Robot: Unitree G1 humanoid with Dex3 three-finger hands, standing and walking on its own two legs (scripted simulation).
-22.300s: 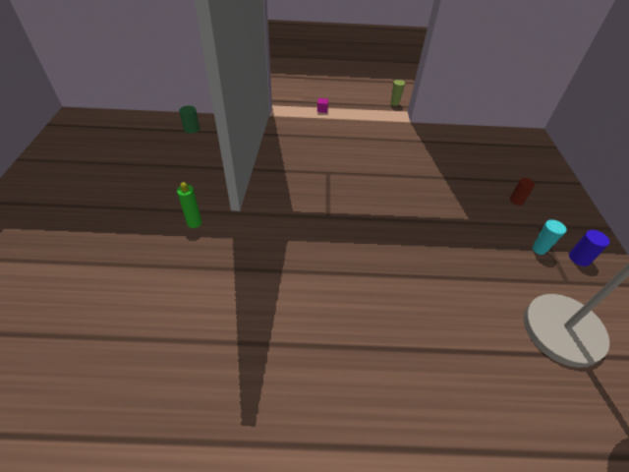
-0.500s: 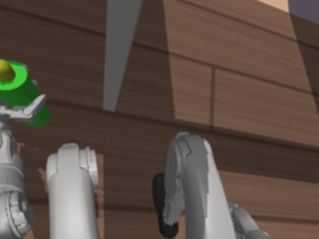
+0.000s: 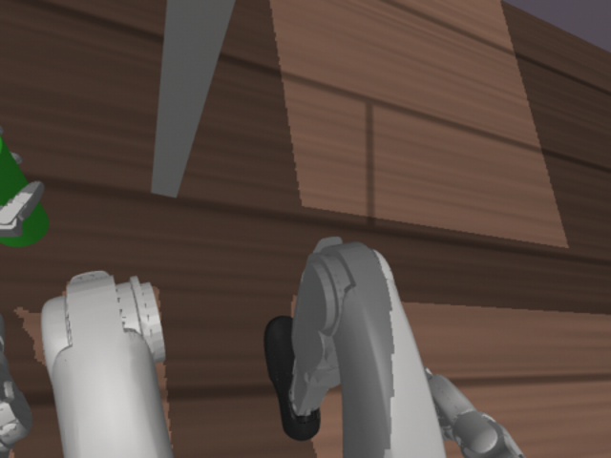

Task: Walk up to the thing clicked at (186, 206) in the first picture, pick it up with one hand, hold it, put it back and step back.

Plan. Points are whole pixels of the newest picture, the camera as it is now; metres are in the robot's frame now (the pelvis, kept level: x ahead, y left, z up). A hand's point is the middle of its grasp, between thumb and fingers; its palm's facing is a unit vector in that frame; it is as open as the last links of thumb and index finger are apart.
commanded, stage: lower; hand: left
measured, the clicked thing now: out of the picture +0.44 +0.27 -0.13
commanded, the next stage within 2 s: loosen in 0.94 s
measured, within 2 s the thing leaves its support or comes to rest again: rests again in 1.82 s
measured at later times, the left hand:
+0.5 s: hand (2, 186) +0.44 +0.27 -0.16, palm faces +0.27 -0.96 +0.00, open 9.1 cm
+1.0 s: hand (9, 188) +0.45 +0.27 -0.17, palm faces +0.28 -0.96 -0.01, open 9.1 cm
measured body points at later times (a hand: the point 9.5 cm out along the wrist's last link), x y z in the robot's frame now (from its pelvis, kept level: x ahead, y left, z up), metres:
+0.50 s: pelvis -0.01 +0.01 -0.01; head +0.23 +0.15 +0.34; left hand +0.42 +0.32 -0.15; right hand +0.12 -0.26 -0.06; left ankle +0.08 +0.13 -0.27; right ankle +0.12 -0.12 -0.27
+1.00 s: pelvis -0.01 +0.01 -0.01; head +0.23 +0.17 +0.33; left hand +0.43 +0.32 -0.17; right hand +0.12 -0.25 -0.06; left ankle +0.08 +0.13 -0.27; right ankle +0.12 -0.12 -0.27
